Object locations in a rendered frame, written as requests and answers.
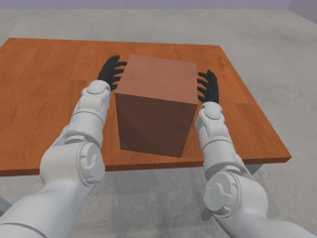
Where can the robot right forearm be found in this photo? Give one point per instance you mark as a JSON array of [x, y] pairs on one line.
[[216, 144]]

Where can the right robot hand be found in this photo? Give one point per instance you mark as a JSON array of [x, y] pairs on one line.
[[212, 92]]

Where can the carton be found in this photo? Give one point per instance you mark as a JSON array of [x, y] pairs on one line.
[[156, 101]]

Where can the robot right upper arm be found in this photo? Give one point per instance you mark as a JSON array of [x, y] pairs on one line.
[[240, 205]]

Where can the left robot hand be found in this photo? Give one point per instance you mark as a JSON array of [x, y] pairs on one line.
[[107, 73]]

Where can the robot left upper arm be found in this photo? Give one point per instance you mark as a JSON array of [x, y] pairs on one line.
[[68, 173]]

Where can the robot left forearm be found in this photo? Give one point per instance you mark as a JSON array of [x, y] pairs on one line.
[[88, 118]]

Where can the table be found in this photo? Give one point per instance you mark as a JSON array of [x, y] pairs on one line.
[[41, 81]]

